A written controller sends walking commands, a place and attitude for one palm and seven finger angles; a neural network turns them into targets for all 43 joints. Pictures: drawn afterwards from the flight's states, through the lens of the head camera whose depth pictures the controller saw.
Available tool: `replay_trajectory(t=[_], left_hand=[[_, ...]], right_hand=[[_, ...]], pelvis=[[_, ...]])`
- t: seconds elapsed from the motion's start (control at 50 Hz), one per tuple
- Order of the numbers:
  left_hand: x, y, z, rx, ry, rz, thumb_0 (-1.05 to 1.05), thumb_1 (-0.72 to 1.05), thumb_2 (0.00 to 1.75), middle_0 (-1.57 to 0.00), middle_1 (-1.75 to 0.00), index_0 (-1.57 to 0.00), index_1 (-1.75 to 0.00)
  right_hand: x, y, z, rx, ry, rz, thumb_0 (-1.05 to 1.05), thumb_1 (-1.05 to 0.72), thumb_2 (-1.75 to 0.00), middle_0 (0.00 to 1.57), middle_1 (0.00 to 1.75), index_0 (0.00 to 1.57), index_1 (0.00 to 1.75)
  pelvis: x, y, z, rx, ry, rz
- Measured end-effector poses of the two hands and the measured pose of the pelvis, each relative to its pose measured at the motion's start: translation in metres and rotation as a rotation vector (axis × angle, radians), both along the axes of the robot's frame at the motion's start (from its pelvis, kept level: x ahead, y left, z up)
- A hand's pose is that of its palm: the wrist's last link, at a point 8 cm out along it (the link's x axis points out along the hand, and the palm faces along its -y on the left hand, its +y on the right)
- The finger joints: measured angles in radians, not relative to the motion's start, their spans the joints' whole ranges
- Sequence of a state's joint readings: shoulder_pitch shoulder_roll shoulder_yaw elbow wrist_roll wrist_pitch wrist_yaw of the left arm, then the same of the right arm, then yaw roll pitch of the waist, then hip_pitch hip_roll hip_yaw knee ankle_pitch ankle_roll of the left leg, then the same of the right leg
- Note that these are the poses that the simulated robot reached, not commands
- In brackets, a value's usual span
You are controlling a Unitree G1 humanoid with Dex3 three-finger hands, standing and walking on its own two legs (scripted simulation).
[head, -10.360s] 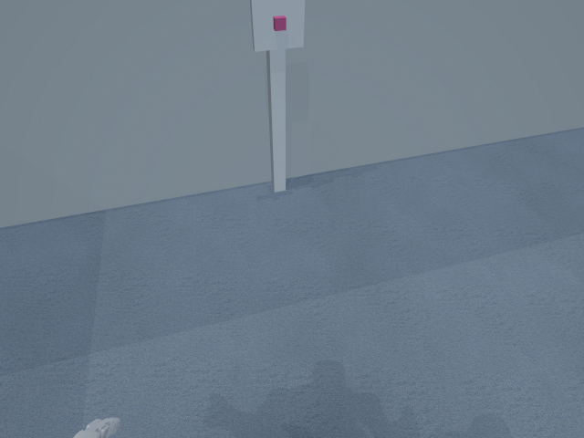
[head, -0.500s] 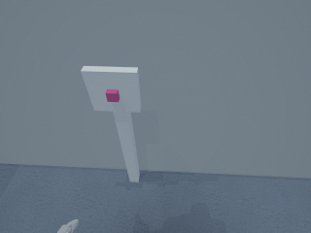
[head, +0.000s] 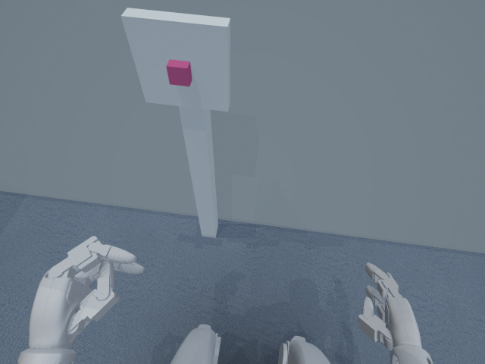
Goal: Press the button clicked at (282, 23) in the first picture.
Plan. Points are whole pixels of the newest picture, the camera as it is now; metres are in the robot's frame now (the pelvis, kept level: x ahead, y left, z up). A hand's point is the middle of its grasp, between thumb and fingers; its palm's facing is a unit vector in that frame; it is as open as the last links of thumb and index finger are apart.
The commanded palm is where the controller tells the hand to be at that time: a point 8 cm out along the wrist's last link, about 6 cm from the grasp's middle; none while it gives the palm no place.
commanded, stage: raise the hand and make a fist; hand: left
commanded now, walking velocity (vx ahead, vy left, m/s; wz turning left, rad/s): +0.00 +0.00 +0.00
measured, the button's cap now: (180, 72) +0.58 +0.19 +0.13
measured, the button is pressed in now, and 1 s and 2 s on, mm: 0 0 0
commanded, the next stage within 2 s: aim a knuckle at the button in 1.38 s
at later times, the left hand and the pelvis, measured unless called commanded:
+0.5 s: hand (119, 260) +0.24 +0.20 +0.07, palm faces -0.07 -1.00 -0.04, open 3.1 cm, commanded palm +0.21 +0.27 +0.09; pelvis +0.02 +0.03 +0.02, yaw -1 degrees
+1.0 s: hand (94, 220) +0.27 +0.23 +0.12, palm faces +0.02 -1.00 -0.07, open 3.1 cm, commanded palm +0.24 +0.28 +0.12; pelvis +0.03 +0.02 +0.04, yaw -1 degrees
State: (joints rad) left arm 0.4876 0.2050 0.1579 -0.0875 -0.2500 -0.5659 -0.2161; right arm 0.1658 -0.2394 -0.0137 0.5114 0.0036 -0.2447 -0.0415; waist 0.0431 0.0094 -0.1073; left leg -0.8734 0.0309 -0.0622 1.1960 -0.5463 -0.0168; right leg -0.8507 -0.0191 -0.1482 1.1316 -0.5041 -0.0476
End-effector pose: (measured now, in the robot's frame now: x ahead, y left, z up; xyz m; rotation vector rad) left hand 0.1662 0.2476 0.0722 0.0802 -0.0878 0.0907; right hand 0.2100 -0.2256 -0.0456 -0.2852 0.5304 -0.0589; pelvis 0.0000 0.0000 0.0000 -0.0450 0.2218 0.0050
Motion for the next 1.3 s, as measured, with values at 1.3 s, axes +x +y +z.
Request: replay_trajectory(t=[1.3], left_hand=[[0.075,0.02,0.053,-0.029,0.093,-0.067,0.02,0.9,0.9,-1.3,-1.5,-1.3,-1.5]], right_hand=[[-0.034,-0.006,0.029,0.027,0.104,-0.112,0.01,-0.91,-0.9,0.2,0.3,0.2,0.3]], pelvis=[[0.029,0.012,0.048,0.017,-0.08,-0.021]])
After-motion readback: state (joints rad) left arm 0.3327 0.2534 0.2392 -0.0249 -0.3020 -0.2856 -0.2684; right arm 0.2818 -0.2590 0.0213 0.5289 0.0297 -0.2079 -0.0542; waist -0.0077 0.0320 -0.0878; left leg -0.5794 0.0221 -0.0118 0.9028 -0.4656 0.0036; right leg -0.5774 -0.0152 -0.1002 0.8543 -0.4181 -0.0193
